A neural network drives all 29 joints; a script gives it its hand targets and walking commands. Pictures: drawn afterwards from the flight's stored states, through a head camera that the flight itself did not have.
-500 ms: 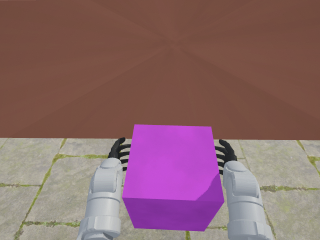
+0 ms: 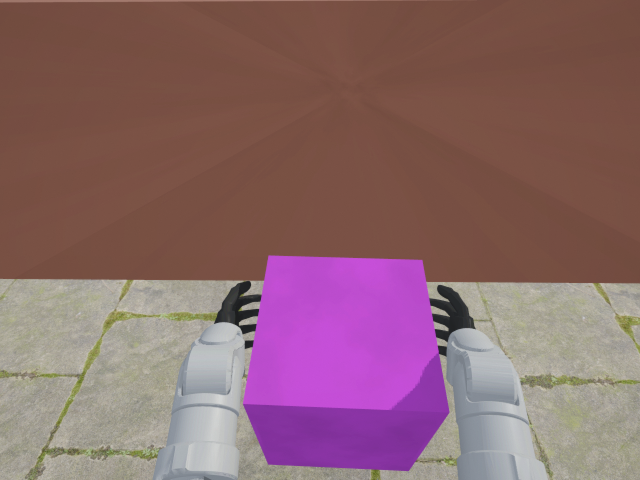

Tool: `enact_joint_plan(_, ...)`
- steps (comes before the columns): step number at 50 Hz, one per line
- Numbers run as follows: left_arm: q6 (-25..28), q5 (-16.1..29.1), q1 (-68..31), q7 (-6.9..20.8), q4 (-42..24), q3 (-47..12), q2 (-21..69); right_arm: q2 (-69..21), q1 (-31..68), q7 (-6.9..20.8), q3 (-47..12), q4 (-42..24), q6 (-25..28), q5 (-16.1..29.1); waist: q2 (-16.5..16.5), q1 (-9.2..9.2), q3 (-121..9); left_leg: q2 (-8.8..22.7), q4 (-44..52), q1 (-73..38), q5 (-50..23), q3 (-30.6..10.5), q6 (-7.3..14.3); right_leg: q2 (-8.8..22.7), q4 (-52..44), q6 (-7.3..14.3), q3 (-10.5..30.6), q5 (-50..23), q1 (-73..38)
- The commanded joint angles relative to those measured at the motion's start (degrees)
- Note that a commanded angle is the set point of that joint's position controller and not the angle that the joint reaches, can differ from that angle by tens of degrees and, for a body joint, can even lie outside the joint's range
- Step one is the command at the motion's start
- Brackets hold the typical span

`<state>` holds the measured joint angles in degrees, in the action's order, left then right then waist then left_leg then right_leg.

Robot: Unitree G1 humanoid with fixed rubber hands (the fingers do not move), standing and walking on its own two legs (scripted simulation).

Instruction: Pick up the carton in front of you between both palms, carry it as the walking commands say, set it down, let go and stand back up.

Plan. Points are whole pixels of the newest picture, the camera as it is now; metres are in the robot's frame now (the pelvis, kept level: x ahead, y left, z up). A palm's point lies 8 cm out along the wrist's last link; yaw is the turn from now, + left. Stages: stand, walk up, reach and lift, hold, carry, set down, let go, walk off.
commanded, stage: hold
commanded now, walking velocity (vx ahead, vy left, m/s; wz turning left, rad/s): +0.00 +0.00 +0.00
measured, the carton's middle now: (341, 367) +0.28 +0.00 -0.03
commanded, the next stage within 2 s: carry in 0.20 s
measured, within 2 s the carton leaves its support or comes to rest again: neither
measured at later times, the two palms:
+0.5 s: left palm (223, 299) +0.33 +0.16 +0.06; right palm (445, 300) +0.33 -0.14 +0.07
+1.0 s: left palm (233, 187) +0.57 +0.20 +0.07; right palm (399, 192) +0.57 -0.10 +0.07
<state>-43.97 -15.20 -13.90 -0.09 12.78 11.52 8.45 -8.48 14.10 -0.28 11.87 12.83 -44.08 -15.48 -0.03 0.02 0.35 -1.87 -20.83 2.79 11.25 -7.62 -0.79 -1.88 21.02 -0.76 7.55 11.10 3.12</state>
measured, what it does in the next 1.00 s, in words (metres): walks ahead: left foot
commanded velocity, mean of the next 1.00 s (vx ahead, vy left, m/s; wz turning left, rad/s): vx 0.42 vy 0.00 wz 0.00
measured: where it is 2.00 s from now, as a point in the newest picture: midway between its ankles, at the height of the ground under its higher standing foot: (326, 313)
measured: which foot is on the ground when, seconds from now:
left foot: down 0.00-0.64, up 0.66-0.84, down 0.86-1.00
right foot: down 0.00-0.88, up 0.90-1.00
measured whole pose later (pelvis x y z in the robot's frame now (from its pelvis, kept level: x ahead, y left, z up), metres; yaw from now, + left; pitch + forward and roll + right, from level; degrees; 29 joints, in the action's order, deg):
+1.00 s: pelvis +0.30 +0.05 -0.01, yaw -2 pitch +5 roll +0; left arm -71.5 -5.3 -10.8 -6.1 -19.7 8.4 8.0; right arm -8.0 11.2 -5.7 6.3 -17.9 -70.3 -6.3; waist 0.1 0.2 -4.8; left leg 0.1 -27.0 17.2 15.3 13.0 4.4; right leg 4.1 63.4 0.8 -4.6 23.0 23.7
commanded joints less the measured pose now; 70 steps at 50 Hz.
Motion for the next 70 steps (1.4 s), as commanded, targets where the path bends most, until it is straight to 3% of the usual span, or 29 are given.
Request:
enact_joint_plan(1, 2.4, 16.1, -29.4, 13.8, -4.1, -32.0, 53.3, -53.4, 29.2, 14.2, -32.4, -4.1, 2.4, 16.3, 0.0, 0.01, -14.3, -3.8, 2.6, -2.3, -11.2, 3.7, 0.0, -3.8, -2.4, -0.5, -3.7, -11.4, -3.4)
enact_joint_plan(9, 2.4, 16.1, -29.8, 13.8, -4.1, -32.1, 53.3, -53.4, 29.6, 14.2, -32.4, -4.1, 2.4, 16.3, 0.0, 0.01, -14.1, -3.8, 2.6, -1.9, -9.8, 3.7, 0.0, -3.8, -2.3, -0.5, -3.8, -9.9, -2.8)
enact_joint_plan(10, 2.4, 16.4, -31.6, 13.8, -4.2, -32.4, 53.2, -53.1, 30.8, 14.2, -32.4, -3.8, 2.4, 16.4, -0.5, 0.10, -14.2, 6.2, -2.3, 4.5, -1.8, 2.2, 0.8, 6.2, 2.3, 0.5, -1.8, -1.6, 4.6)
enact_joint_plan(13, 1.9, 18.3, -32.3, 13.3, -8.1, -35.5, 53.6, -53.5, 32.1, 13.6, -35.6, -8.3, 1.8, 18.6, 0.3, -0.15, -12.3, 5.1, 0.2, 12.4, 29.4, -0.6, 2.2, 5.1, -0.4, 1.8, 0.4, 28.9, 11.8)
enact_joint_plan(17, -1.5, 21.8, -31.0, 11.7, -15.3, -40.7, 51.8, -52.3, 31.7, 12.3, -41.1, -15.1, -1.7, 22.2, 2.0, 0.21, -18.2, 4.8, -6.4, 13.0, 17.5, 4.0, 1.5, 7.6, 0.9, 3.7, 0.3, 20.6, 9.3)
enact_joint_plan(22, -10.1, 25.3, -30.2, 9.5, -22.9, -44.3, 47.7, -49.2, 31.6, 11.0, -45.3, -22.0, -10.4, 27.4, 7.8, 0.39, -15.4, 2.8, -8.6, 16.1, 14.6, 11.2, 1.5, 13.0, -2.1, 6.3, 5.5, 25.3, 11.0)
enact_joint_plan(24, -13.7, 27.2, -29.2, 9.0, -25.6, -45.3, 46.8, -48.4, 29.6, 10.6, -46.1, -23.4, -13.7, 29.2, -0.9, -0.05, -15.1, 8.0, -1.7, 6.5, 14.6, 3.9, 3.1, 8.0, 9.4, 3.4, -4.0, 16.5, 19.3)
enact_joint_plan(25, -15.5, 28.6, -29.6, 9.0, -27.5, -46.1, 47.0, -48.0, 27.4, 10.2, -45.9, -23.7, -15.0, 29.4, -12.3, -0.81, -16.0, 14.6, 1.4, -1.2, 10.3, -6.9, 6.1, 4.4, 21.5, 1.0, -11.1, 11.5, 27.6)
enact_joint_plan(26, -17.1, 30.2, -29.6, 9.2, -28.4, -46.9, 47.2, -47.7, 24.8, 9.6, -45.5, -23.9, -16.2, 29.1, -16.7, -1.15, -13.9, 18.9, 2.9, -5.6, 0.9, -13.7, 9.5, 2.9, 22.3, -0.2, -14.2, 16.2, 35.6)
enact_joint_plan(28, -19.2, 33.0, -29.1, 9.8, -30.0, -48.0, 49.2, -47.4, 25.2, 8.7, -46.0, -29.5, -18.5, 29.6, -10.8, -1.46, -13.7, 20.1, 0.6, -8.5, -13.3, -12.5, 11.6, 2.7, 16.0, 0.6, -14.9, 19.2, 36.2)
enact_joint_plan(31, -21.4, 34.2, -24.2, 9.9, -32.0, -47.2, 50.8, -49.4, 24.1, 8.3, -46.8, -35.7, -21.3, 31.3, -4.7, 0.14, -22.6, 12.2, -11.1, 9.4, -6.3, 6.3, 4.4, 3.1, 0.4, 2.0, -15.3, 4.5, 0.6)
enact_joint_plan(32, -21.7, 32.7, -21.6, 9.4, -32.1, -46.4, 50.8, -49.1, 25.7, 8.9, -47.3, -38.1, -22.3, 32.5, 7.1, 1.54, -23.0, 7.0, -24.0, 20.7, -3.7, 14.3, 1.4, 12.2, -5.3, 6.0, 0.7, 6.5, -8.7)
enact_joint_plan(33, -21.9, 30.6, -20.2, 8.9, -32.7, -45.5, 49.7, -49.9, 26.8, 9.5, -48.3, -39.3, -23.2, 33.9, 18.2, 1.84, -20.8, 3.4, -31.3, 37.7, 10.2, 16.8, -0.2, 22.5, -3.4, 12.2, 14.5, -12.3, -19.6)
enact_joint_plan(34, -22.6, 30.3, -19.4, 8.4, -34.1, -45.5, 51.0, -49.7, 25.6, 10.0, -48.3, -38.8, -23.8, 34.3, 15.6, 2.10, -18.2, 3.6, -33.4, 46.3, 21.8, 13.7, 0.7, 25.0, -2.7, 15.8, 17.1, -27.1, -23.8)
enact_joint_plan(37, -24.0, 32.1, -23.8, 7.5, -39.1, -46.3, 50.1, -49.3, 24.9, 10.3, -47.6, -37.6, -24.8, 35.6, 4.9, 2.58, -18.4, 5.8, -25.1, 46.9, 20.9, 12.5, 1.7, 22.9, -1.6, 11.6, 7.5, -24.5, -24.8)
enact_joint_plan(40, -25.2, 33.3, -24.2, 7.9, -40.5, -47.0, 48.7, -49.2, 22.3, 9.3, -46.1, -37.2, -25.1, 34.3, 9.1, 1.54, -19.2, 2.4, -12.3, 29.9, 7.1, 17.3, 1.2, 18.1, -2.3, 7.1, -5.2, -21.8, -13.7)
enact_joint_plan(43, -26.3, 34.5, -24.5, 8.8, -40.7, -47.0, 47.1, -48.4, 20.5, 8.6, -44.4, -36.1, -25.6, 32.3, 3.9, -0.91, -24.6, -0.6, -4.9, -7.3, -2.0, 23.2, 2.5, 12.4, 12.7, 2.3, -18.1, -19.7, 9.1)
enact_joint_plan(44, -26.8, 34.6, -25.9, 9.2, -41.2, -46.7, 45.8, -47.6, 19.9, 8.3, -43.8, -35.8, -25.8, 31.4, -4.8, -2.44, -26.3, 10.2, 1.7, -15.5, 10.6, 6.3, 4.6, 8.4, 26.7, -0.1, -20.2, -6.0, 18.8)
enact_joint_plan(45, -27.6, 35.3, -28.4, 9.6, -41.7, -47.1, 45.7, -47.4, 20.7, 8.1, -43.2, -34.7, -25.8, 30.1, -17.2, -1.88, -23.3, 24.5, 9.0, -18.1, 9.0, -21.8, 11.9, 1.1, 39.5, -1.5, -18.0, 13.9, 33.1)
enact_joint_plan(46, -28.0, 35.4, -29.0, 10.0, -39.6, -47.3, 46.2, -47.4, 22.5, 7.9, -43.0, -35.5, -26.2, 30.3, -12.3, -1.56, -22.5, 27.6, 7.9, -18.4, 3.7, -24.3, 15.9, 4.3, 47.5, 0.8, -10.6, 17.4, 38.4)
enact_joint_plan(49, -27.4, 34.8, -26.8, 10.4, -36.3, -46.3, 49.2, -51.4, 25.3, 8.1, -44.6, -36.6, -26.2, 31.8, -0.3, -1.10, -20.5, 23.5, 6.5, -13.7, -12.6, -9.3, 12.1, 9.7, 46.0, 2.6, -8.2, 10.2, 40.3)
enact_joint_plan(51, -26.4, 33.7, -26.2, 10.1, -35.9, -46.2, 51.8, -53.1, 26.7, 8.7, -46.1, -37.9, -25.8, 33.2, -2.8, -1.19, -20.3, 20.5, 7.4, -12.7, -18.0, -1.4, 9.1, 8.5, 37.8, 2.2, -10.5, 6.8, 37.2)
enact_joint_plan(58, -24.7, 28.9, -19.2, 7.7, -35.9, -45.7, 52.6, -51.2, 21.8, 11.2, -46.9, -37.9, -25.7, 34.8, -7.5, -1.35, -15.0, 14.5, 7.3, -12.6, -31.5, 11.4, 8.0, 3.8, 15.7, 1.5, -18.6, -4.0, 35.2)
enact_joint_plan(64, -24.6, 30.4, -19.2, 8.5, -36.5, -46.9, 52.2, -49.9, 20.3, 11.6, -46.7, -37.4, -25.2, 33.7, -10.5, 0.43, -18.6, 12.1, -8.5, -5.8, -47.1, 21.2, 3.7, -2.0, 5.1, 3.7, -25.8, -9.9, 6.5)
enact_joint_plan(65, -24.5, 30.7, -19.5, 8.8, -36.6, -46.8, 52.1, -49.6, 20.8, 11.6, -46.8, -37.5, -25.1, 33.6, -8.0, 1.54, -21.4, 10.9, -18.6, 0.1, -38.2, 21.7, 2.6, -0.1, 4.3, 3.6, -24.1, -5.9, -3.6)
enact_joint_plan(66, -24.5, 30.7, -20.2, 9.0, -37.2, -46.8, 51.7, -49.4, 21.8, 11.7, -47.1, -38.2, -24.9, 33.7, -0.7, 2.30, -24.6, 9.5, -32.8, 8.5, -20.5, 20.1, 1.7, 11.4, 3.2, 4.6, -7.7, 4.3, -11.6)
enact_joint_plan(67, -23.8, 30.4, -19.6, 9.4, -35.2, -46.1, 51.2, -49.6, 22.5, 11.4, -48.0, -39.5, -25.2, 33.8, 16.1, 2.19, -28.2, -0.2, -50.2, 27.7, 9.8, 16.1, -0.1, 26.8, -5.6, 15.1, 22.4, 10.2, -22.4)
enact_joint_plan(68, -23.8, 31.9, -19.9, 9.7, -36.2, -47.0, 52.6, -49.7, 22.4, 11.2, -47.8, -38.8, -24.8, 33.2, 10.9, 1.32, -26.5, 2.2, -57.3, 33.0, 13.9, 8.3, 1.8, 27.1, -8.2, 15.9, 21.7, 4.9, -21.0)
enact_joint_plan(70, -23.1, 33.5, -22.2, 9.8, -38.3, -48.3, 54.9, -52.4, 23.0, 10.9, -47.4, -39.4, -23.8, 33.5, 3.0, 0.96, -24.7, 7.0, -54.9, 33.1, 9.0, 7.0, 3.4, 23.3, -6.6, 12.5, 10.0, -9.1, -14.1)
